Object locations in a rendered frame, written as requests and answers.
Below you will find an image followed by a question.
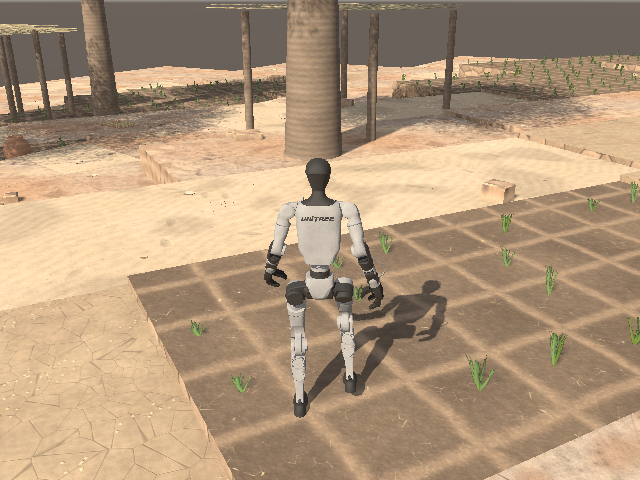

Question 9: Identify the robot left forearm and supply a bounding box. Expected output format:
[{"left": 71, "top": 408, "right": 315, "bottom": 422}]
[{"left": 265, "top": 240, "right": 282, "bottom": 274}]

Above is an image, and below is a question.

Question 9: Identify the robot left upper arm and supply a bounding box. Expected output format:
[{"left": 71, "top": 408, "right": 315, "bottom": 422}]
[{"left": 270, "top": 201, "right": 298, "bottom": 256}]

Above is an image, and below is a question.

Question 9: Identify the robot right upper arm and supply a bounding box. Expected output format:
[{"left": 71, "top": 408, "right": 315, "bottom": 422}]
[{"left": 339, "top": 201, "right": 367, "bottom": 258}]

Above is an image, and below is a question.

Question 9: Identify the robot left hand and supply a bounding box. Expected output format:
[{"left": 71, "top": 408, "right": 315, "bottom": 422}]
[{"left": 264, "top": 269, "right": 287, "bottom": 287}]

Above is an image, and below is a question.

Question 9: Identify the robot right hand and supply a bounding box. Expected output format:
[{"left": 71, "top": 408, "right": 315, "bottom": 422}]
[{"left": 360, "top": 283, "right": 384, "bottom": 310}]

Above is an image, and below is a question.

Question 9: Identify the robot left foot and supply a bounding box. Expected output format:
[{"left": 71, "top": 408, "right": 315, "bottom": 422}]
[{"left": 293, "top": 391, "right": 308, "bottom": 418}]

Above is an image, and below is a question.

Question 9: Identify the robot right forearm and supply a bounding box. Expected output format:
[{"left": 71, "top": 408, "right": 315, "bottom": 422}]
[{"left": 358, "top": 242, "right": 381, "bottom": 288}]

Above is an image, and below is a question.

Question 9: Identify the left robot shin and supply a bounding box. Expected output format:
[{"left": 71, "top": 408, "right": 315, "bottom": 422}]
[{"left": 291, "top": 338, "right": 306, "bottom": 404}]

